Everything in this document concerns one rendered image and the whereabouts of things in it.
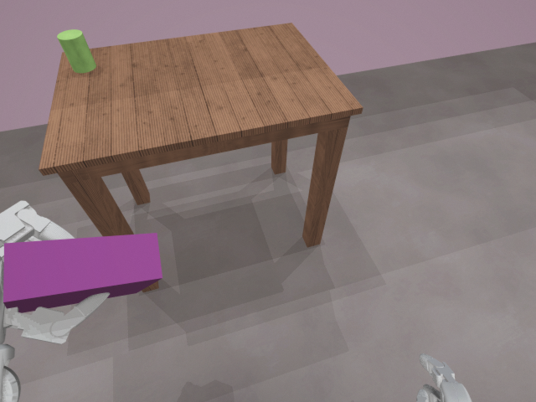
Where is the table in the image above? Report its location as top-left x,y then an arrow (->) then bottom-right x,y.
39,23 -> 363,292

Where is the robot right hand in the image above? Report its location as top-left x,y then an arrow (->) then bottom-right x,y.
416,353 -> 472,402

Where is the robot left hand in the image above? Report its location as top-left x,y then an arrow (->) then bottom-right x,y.
0,201 -> 110,344

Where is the left robot forearm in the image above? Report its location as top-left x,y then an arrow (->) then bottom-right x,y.
0,344 -> 21,402

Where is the sponge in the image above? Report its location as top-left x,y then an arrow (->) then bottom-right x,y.
3,233 -> 162,313

